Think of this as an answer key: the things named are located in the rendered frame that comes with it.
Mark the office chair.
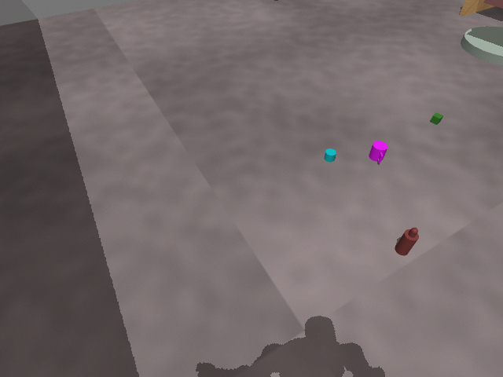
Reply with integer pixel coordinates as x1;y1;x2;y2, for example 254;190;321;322
461;0;503;65

